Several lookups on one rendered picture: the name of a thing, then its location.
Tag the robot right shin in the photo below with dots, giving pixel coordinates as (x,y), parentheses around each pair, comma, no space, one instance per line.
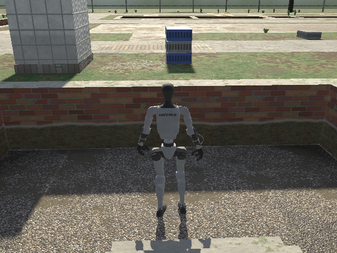
(181,189)

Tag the left robot forearm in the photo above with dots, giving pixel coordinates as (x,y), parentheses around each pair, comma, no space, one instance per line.
(142,138)

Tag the right robot hand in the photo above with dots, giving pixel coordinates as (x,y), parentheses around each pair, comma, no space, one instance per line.
(200,153)

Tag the robot shin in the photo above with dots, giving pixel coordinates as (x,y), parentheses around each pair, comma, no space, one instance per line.
(181,189)
(159,193)

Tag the left robot upper arm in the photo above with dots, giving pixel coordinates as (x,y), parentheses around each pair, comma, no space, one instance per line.
(148,119)

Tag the left robot hand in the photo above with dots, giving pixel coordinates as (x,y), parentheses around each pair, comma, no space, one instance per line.
(144,147)

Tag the robot left shin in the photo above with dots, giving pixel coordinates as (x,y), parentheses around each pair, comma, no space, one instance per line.
(159,193)

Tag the right robot upper arm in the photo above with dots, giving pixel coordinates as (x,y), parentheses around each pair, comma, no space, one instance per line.
(187,119)

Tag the right robot forearm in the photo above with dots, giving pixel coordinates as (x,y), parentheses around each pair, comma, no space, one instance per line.
(195,140)

